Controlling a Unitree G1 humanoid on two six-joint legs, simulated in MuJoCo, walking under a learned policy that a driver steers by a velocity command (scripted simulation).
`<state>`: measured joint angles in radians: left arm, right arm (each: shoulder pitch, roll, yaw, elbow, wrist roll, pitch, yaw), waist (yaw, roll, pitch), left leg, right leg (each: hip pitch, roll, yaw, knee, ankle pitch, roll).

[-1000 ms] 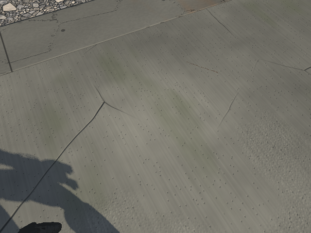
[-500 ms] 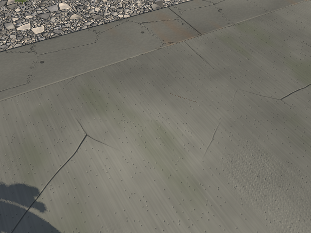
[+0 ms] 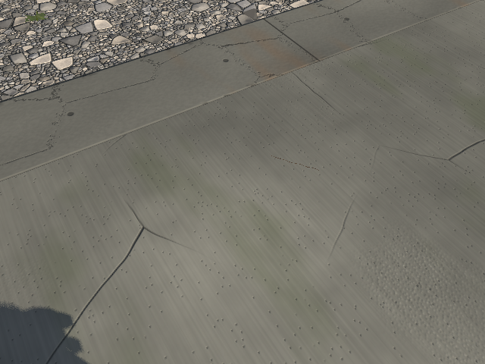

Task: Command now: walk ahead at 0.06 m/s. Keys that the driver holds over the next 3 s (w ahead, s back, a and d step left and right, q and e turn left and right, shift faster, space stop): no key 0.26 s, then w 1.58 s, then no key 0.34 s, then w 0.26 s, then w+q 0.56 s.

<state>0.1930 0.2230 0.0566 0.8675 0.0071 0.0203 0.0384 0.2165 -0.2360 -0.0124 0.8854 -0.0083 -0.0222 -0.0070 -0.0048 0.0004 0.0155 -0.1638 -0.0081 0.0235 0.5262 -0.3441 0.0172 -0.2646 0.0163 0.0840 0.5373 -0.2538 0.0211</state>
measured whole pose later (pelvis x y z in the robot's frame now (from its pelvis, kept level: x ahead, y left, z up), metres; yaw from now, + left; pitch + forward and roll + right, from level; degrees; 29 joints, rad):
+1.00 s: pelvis +0.28 -0.02 -0.01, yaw +0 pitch +2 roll -1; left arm 0.44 0.23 0.04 1.09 -0.01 -0.07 0.01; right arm -0.04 -0.24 -0.03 0.80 0.03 -0.09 0.05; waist 0.08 0.02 0.04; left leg -0.58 0.04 0.04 0.53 -0.01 0.06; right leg 0.20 0.02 -0.03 0.17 -0.39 -0.01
